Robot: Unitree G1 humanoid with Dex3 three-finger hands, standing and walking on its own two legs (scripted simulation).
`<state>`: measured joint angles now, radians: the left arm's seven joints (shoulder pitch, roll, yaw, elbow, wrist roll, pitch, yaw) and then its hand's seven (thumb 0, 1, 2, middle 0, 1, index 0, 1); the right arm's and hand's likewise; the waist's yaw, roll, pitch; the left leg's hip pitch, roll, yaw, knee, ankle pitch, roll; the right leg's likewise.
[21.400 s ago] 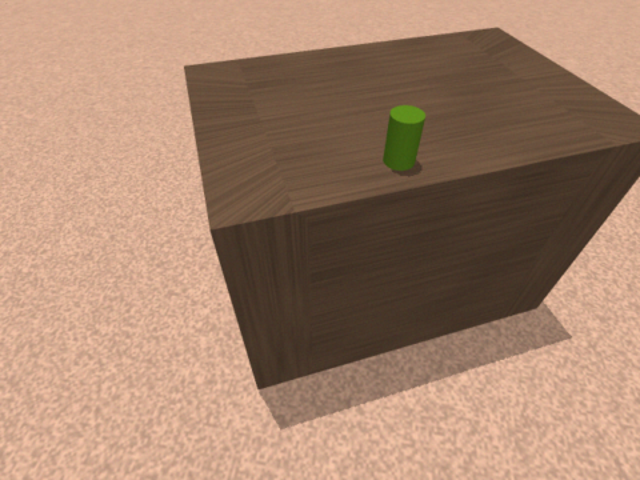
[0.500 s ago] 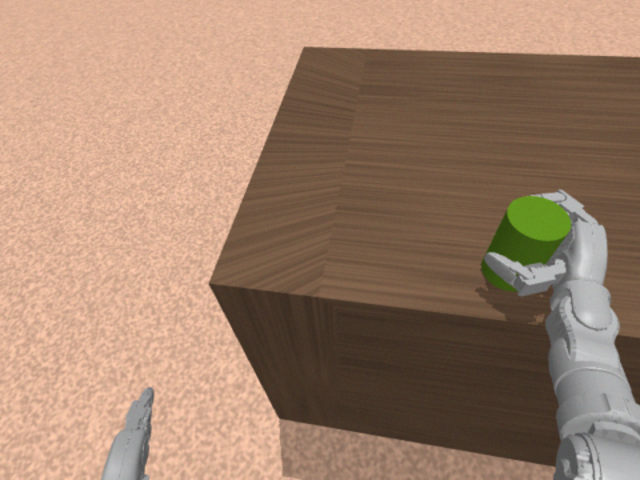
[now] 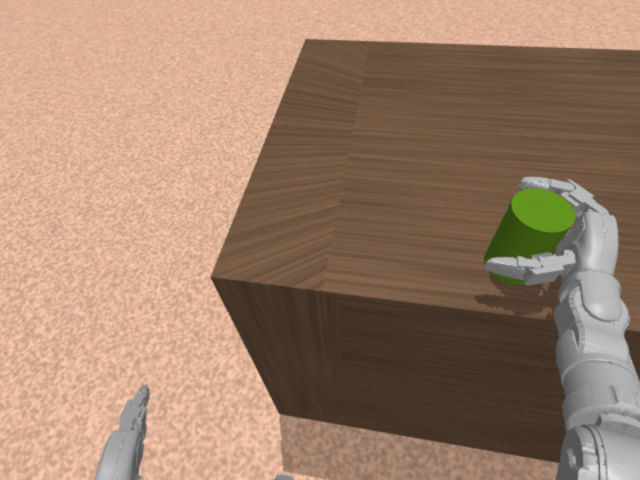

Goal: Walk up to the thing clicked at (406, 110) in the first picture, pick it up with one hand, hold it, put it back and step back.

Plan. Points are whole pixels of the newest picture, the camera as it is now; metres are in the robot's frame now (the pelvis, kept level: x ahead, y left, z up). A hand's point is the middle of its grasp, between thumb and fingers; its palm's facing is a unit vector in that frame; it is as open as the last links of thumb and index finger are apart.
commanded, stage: open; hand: right
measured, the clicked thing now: (524, 239) +0.43 -0.20 +0.07
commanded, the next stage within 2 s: withdraw in 0.10 s
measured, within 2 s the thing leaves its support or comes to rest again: neither
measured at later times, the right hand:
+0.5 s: hand (581, 195) +0.44 -0.24 +0.14, palm faces +0.26 +0.97 +0.00, open 17.3 cm
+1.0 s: hand out of the picture +0.40 -0.38 +0.19, palm faces +0.54 +0.80 -0.28, open 17.6 cm
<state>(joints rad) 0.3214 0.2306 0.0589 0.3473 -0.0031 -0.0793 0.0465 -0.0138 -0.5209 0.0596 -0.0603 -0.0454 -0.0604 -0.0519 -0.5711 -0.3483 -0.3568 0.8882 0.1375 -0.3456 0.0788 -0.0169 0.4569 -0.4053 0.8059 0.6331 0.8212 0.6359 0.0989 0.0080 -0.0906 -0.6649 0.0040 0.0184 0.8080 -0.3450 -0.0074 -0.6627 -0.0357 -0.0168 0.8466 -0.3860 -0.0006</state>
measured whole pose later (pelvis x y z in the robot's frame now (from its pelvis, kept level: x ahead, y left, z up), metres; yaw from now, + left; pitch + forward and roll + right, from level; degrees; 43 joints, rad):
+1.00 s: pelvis +0.01 +0.00 +0.03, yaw +0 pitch +6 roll +1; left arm 0.35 0.27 0.03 0.47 -0.06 -0.05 0.04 -0.01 -0.51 0.06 -0.06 -0.04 -0.06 -0.05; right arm -0.60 -0.69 -0.48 0.86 0.00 -0.06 0.03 -0.02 0.58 -0.04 0.06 0.06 0.06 0.06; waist 0.01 -0.01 -0.05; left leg -0.43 0.01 0.02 0.59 -0.27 -0.01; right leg -0.42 -0.03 -0.02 0.63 -0.31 0.00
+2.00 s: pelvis +0.01 +0.02 +0.04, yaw -2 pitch -3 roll -1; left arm 0.27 0.26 0.19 0.61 -0.03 -0.09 0.06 -0.01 -0.52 0.06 -0.06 -0.05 -0.06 -0.06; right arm 0.48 -0.34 -0.36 -0.25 0.06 -0.30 -0.02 -0.02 0.57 -0.05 0.05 0.06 0.06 0.07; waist -0.06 -0.07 0.06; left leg -0.19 0.02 0.05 0.49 -0.24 0.01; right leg -0.17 -0.01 0.01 0.45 -0.22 0.02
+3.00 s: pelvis +0.04 +0.00 +0.04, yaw -1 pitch +1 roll +0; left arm 0.21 0.21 0.00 0.69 -0.01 -0.01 0.06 0.01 0.90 0.90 -0.20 -0.29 -0.20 -0.30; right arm 0.20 -0.17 -0.01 0.59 0.01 -0.11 -0.10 -0.02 0.53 -0.05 0.05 0.05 0.06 0.06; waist -0.01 -0.01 0.05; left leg -0.22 0.02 0.02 0.46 -0.26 -0.01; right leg -0.21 -0.02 -0.02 0.47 -0.28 0.00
